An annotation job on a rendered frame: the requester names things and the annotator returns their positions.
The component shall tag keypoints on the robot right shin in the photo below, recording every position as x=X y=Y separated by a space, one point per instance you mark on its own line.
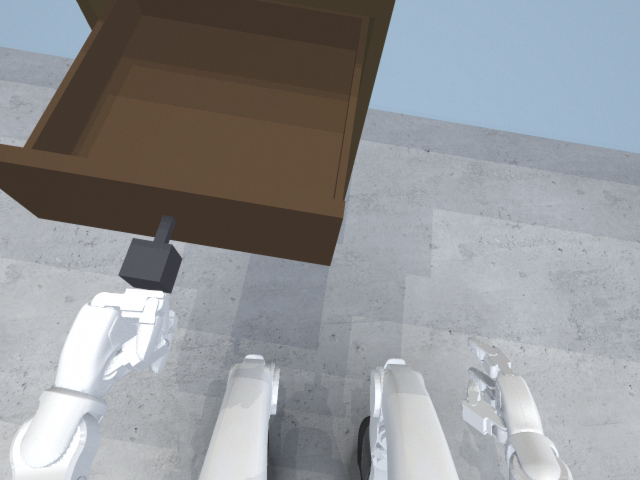
x=378 y=445

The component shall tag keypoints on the drawer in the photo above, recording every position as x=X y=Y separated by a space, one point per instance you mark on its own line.
x=235 y=117

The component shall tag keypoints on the robot left shin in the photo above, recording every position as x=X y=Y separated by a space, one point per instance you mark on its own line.
x=250 y=356

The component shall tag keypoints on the right robot hand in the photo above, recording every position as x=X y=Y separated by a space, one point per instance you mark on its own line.
x=508 y=396

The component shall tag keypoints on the robot left forearm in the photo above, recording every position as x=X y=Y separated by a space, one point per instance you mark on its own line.
x=60 y=441

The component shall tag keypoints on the robot shin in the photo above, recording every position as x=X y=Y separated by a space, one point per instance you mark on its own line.
x=378 y=445
x=250 y=356

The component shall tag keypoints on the robot right forearm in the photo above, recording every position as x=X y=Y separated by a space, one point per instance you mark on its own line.
x=533 y=456

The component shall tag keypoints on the handle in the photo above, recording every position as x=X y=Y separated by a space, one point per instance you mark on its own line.
x=153 y=265

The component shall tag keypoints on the left robot hand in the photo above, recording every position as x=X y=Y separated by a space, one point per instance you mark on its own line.
x=137 y=321

